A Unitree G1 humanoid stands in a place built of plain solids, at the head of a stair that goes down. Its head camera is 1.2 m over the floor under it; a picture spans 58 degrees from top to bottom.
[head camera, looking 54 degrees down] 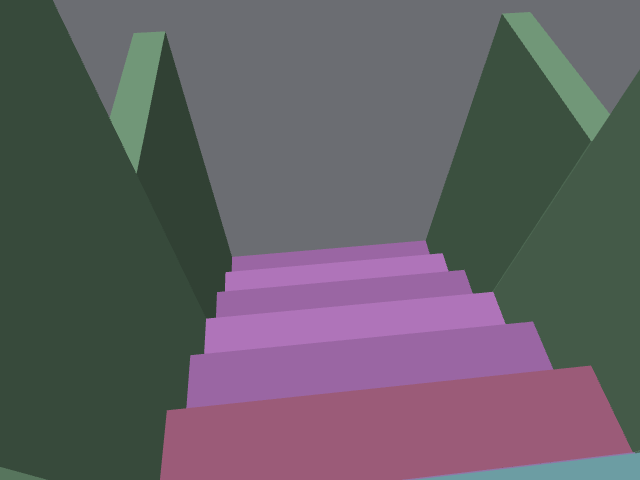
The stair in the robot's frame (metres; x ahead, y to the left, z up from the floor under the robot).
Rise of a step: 0.19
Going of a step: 0.23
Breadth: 1.20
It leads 6 degrees to the left of straight ahead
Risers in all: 6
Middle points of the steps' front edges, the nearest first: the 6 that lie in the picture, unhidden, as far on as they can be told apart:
0.37 -0.18 0.00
0.60 -0.16 -0.19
0.83 -0.13 -0.38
1.05 -0.11 -0.57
1.28 -0.08 -0.77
1.51 -0.06 -0.96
